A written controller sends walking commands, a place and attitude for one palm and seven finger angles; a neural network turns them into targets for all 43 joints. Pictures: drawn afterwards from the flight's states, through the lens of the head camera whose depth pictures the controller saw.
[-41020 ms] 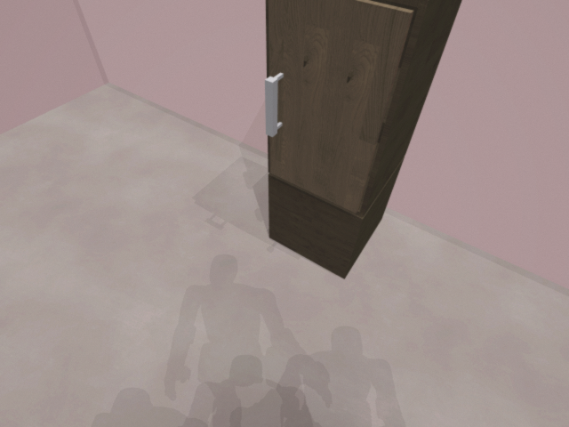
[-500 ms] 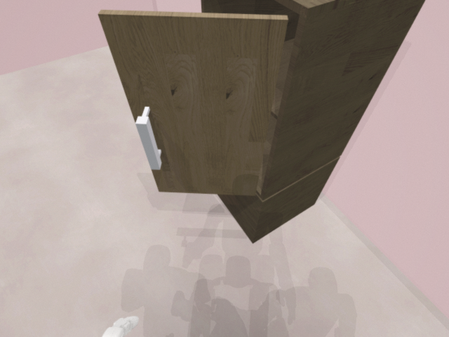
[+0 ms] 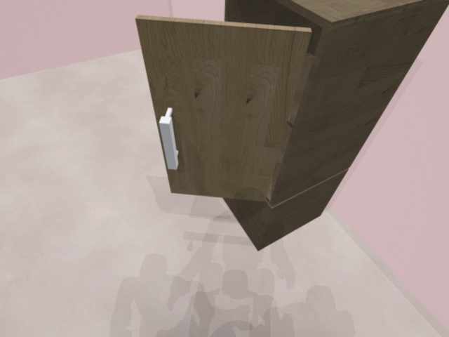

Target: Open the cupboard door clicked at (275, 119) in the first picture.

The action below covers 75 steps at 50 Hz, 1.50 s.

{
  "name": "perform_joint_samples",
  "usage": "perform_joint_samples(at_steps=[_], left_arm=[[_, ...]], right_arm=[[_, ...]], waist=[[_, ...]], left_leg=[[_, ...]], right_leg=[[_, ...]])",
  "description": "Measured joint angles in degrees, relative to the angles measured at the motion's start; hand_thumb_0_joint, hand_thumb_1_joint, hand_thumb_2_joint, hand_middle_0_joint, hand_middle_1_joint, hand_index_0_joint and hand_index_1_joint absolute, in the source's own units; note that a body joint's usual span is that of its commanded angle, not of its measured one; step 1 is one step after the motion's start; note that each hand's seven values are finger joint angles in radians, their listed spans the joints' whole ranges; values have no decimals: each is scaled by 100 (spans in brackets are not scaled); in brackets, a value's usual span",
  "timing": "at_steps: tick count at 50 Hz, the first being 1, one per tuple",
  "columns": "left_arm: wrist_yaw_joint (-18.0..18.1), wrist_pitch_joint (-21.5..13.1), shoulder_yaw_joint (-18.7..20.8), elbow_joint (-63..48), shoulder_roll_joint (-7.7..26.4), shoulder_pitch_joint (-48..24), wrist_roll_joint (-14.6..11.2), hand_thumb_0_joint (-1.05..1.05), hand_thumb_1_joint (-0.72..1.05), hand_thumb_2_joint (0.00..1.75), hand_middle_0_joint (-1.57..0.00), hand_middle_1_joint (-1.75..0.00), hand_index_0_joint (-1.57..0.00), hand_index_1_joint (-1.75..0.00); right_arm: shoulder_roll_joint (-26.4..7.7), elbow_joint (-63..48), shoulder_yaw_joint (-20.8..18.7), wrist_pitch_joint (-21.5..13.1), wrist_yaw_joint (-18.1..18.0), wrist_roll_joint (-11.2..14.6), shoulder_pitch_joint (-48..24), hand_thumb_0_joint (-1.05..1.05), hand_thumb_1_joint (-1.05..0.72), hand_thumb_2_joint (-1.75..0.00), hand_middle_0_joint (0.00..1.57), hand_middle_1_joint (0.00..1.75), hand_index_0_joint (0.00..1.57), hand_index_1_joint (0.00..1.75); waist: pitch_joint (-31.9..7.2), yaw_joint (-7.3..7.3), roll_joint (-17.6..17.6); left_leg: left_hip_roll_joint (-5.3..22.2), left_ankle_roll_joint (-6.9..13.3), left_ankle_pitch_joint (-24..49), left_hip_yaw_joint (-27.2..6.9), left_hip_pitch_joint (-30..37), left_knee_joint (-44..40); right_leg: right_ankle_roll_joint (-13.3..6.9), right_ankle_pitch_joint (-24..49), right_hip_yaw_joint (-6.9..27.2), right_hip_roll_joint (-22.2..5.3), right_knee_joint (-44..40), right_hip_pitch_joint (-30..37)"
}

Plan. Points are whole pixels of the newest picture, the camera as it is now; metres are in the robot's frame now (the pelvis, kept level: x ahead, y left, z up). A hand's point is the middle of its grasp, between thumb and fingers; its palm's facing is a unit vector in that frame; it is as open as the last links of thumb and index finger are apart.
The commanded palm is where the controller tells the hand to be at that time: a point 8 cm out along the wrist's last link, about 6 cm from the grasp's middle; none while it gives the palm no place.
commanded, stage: come to a stop and stand still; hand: left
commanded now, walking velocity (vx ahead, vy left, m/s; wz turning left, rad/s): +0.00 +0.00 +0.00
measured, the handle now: (171, 139) +0.58 +0.19 -0.04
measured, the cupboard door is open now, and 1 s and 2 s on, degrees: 55 55 55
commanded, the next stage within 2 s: look again from close up in 0.88 s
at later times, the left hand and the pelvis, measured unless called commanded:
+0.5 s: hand out of the picture +0.03 +0.16 -0.18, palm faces -0.01 -0.98 -0.20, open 7.4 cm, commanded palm none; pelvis +0.00 -0.02 +0.00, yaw +0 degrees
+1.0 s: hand out of the picture +0.01 +0.18 -0.18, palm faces +0.01 -0.98 -0.20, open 7.4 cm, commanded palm none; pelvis +0.02 -0.01 +0.00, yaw -1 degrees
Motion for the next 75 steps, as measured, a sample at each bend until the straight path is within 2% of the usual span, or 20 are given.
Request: perform_joint_samples(at_steps=[2,5,12,18,30,49,75], left_arm=[[125,-69,-91,-23,-140,72,65,1,91,89,-19,-30,-20,-30],[137,-171,-249,-120,-310,250,62,1,91,89,-19,-30,-20,-30],[115,-244,-334,-254,-470,286,22,1,91,89,-20,-30,-20,-30],[118,-268,-337,-260,-380,193,4,1,92,89,-20,-30,-20,-30],[121,-309,-269,-99,-262,80,-14,1,91,89,-20,-30,-20,-30],[84,-310,-278,234,-208,162,22,1,91,89,-20,-30,-20,-30],[55,-314,-269,288,-79,-39,20,1,91,89,-20,-30,-20,-30]], right_arm=[[-112,-58,-18,40,37,34,14,1,-90,-90,21,30,20,30],[-248,-188,-44,34,117,21,224,1,-90,-90,20,30,20,30],[-248,-20,33,86,129,-10,769,1,-91,-90,20,30,20,30],[-55,194,140,54,135,-12,960,1,-91,-90,20,30,20,30],[108,515,213,-99,60,28,860,1,-91,-90,20,30,20,30],[-76,495,166,-165,36,45,235,1,-91,-90,20,30,20,30],[-214,712,164,-158,62,38,317,1,-91,-90,20,30,20,30]], waist=[[82,9,214],[108,-131,428],[-29,-227,373],[-43,-277,200],[-7,-179,28],[-45,-18,-31],[-11,-65,-3]], left_leg=[[174,-71,-116,-56,-134,290],[254,-101,-189,-213,-218,539],[202,-142,-268,-277,-145,657],[223,-194,-217,-232,-87,518],[224,-195,-233,-174,46,330],[109,-104,-229,-71,249,107],[21,-65,-72,-23,374,-191]], right_leg=[[80,81,21,172,-66,2],[75,28,-60,294,155,-38],[6,-198,-128,251,484,-29],[-38,-183,-82,268,439,-39],[-20,-114,-28,266,145,118],[88,-44,48,143,-141,326],[127,52,75,60,-305,381]])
